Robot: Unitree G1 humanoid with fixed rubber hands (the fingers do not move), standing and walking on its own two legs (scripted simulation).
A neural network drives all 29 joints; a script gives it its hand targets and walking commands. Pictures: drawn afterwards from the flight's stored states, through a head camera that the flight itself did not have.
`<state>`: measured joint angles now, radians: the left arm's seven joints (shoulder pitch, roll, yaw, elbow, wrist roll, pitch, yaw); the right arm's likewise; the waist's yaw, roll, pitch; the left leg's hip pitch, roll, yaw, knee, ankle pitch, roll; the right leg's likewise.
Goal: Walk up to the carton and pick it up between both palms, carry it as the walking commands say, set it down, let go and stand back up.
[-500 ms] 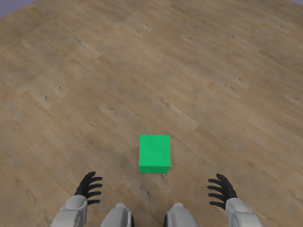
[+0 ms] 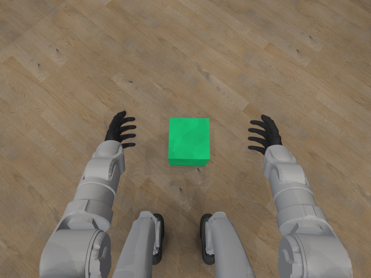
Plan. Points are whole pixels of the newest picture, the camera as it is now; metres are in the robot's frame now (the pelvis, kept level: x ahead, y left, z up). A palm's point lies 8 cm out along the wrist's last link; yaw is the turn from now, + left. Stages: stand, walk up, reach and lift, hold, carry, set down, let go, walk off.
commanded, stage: reach and lift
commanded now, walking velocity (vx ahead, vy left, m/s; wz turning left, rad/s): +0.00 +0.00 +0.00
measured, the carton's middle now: (188, 143) +0.52 -0.02 -0.58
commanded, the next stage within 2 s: none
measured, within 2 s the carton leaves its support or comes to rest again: neither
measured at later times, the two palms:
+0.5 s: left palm (126, 98) +0.52 +0.15 -0.13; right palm (259, 101) +0.52 -0.18 -0.13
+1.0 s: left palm (136, 116) +0.52 +0.15 -0.25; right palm (246, 120) +0.51 -0.19 -0.25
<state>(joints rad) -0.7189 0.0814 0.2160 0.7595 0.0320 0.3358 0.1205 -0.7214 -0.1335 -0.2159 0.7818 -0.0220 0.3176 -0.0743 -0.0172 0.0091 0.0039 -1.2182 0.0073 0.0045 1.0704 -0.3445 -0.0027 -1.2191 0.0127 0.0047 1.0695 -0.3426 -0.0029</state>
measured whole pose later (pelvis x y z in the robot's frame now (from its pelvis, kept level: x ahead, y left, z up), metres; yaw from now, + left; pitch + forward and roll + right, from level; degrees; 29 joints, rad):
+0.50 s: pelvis +0.01 -0.01 -0.02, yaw +1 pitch +45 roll +0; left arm -1.12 0.14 0.33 0.87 0.09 0.10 0.10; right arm -1.13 -0.15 -0.39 0.89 -0.09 0.09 -0.07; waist -0.02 0.00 -0.04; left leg -1.52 -0.01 -0.03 1.03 -0.30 -0.02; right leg -1.52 0.02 0.01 1.04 -0.30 -0.01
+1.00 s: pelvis +0.00 +0.00 -0.11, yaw +1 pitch +51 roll +0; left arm -1.20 0.16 0.31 0.90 0.06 0.10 0.12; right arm -1.17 -0.17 -0.39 0.90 -0.07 0.08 -0.08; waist -0.03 0.00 -0.05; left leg -1.90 -0.05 -0.04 1.46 -0.45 -0.03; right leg -1.90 0.04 0.03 1.47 -0.46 0.01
